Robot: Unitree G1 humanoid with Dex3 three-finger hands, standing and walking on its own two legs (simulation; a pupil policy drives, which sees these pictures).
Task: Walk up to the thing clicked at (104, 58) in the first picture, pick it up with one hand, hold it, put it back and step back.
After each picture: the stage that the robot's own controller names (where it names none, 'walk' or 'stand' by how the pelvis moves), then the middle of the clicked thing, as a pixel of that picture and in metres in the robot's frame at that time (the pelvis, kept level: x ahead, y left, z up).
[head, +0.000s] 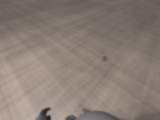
stand; (104, 59) +1.27 -0.31 -0.72
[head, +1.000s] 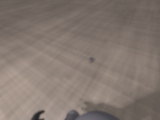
walk; (90, 60) +1.17 +0.07 -0.69
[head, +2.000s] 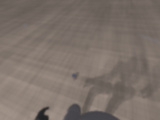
walk; (74, 77) +0.71 +0.31 -0.72
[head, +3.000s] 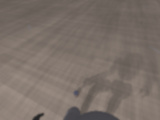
walk; (76, 94) +0.46 +0.22 -0.72
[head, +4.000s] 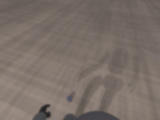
stand; (69, 99) +0.37 +0.21 -0.72
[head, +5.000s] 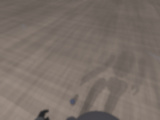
stand; (72, 102) +0.35 +0.19 -0.72
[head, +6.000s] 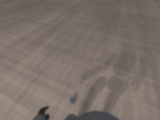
stand; (72, 101) +0.35 +0.19 -0.71
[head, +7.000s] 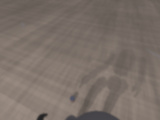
stand; (72, 99) +0.38 +0.20 -0.72
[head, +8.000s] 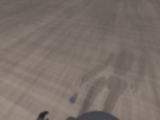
stand; (72, 100) +0.36 +0.20 -0.73
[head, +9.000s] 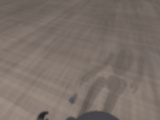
stand; (71, 101) +0.36 +0.20 -0.73
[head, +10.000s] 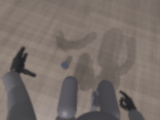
go down; (65, 66) +0.42 +0.22 -0.41
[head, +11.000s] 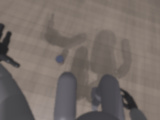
go down; (60, 60) +0.44 +0.24 -0.31
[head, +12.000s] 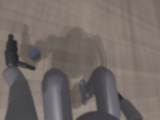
close in; (35, 55) +0.42 +0.27 -0.23
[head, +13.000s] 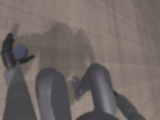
close; (21, 54) +0.42 +0.28 -0.23
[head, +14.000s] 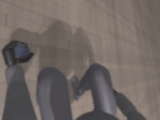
lift; (22, 52) +0.41 +0.28 -0.23
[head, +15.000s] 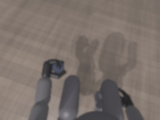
lift; (59, 69) +0.33 +0.22 -0.06
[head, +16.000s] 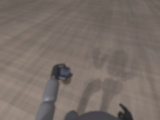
hold; (66, 75) +0.33 +0.17 +0.03
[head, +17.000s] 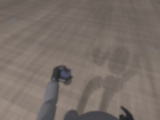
hold; (66, 77) +0.32 +0.17 +0.00
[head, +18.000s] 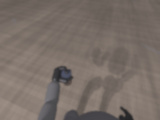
hold; (66, 77) +0.32 +0.17 +0.00
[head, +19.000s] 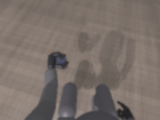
crouch; (62, 62) +0.41 +0.19 -0.08
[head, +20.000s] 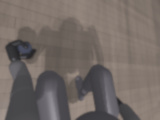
lower; (27, 52) +0.43 +0.27 -0.24
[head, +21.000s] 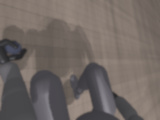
lower; (15, 51) +0.43 +0.29 -0.23
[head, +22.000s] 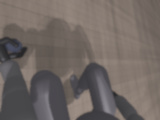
lower; (15, 50) +0.44 +0.29 -0.23
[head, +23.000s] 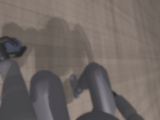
lower; (15, 49) +0.44 +0.29 -0.23
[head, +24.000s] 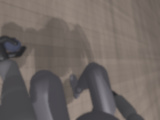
loosen; (14, 49) +0.44 +0.29 -0.23
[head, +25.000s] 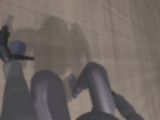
withdraw; (17, 50) +0.44 +0.27 -0.24
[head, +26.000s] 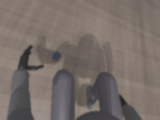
stand; (56, 57) +0.45 +0.23 -0.28
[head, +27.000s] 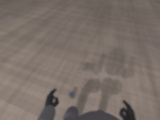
stand; (71, 95) +0.39 +0.17 -0.64
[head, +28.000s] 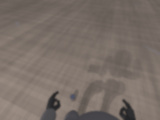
stand; (72, 98) +0.39 +0.18 -0.67
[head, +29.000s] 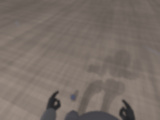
stand; (73, 98) +0.39 +0.18 -0.67
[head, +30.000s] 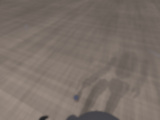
stand; (76, 98) +0.41 +0.17 -0.72
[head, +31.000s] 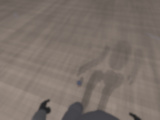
walk; (79, 84) +0.50 +0.14 -0.70
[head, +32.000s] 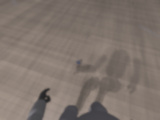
walk; (78, 64) +0.80 +0.15 -0.69
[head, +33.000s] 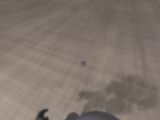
stand; (82, 64) +1.05 +0.15 -0.70
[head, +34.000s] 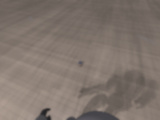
stand; (80, 64) +1.03 +0.18 -0.73
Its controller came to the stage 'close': yes
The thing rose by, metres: 0.71
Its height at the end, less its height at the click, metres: +0.00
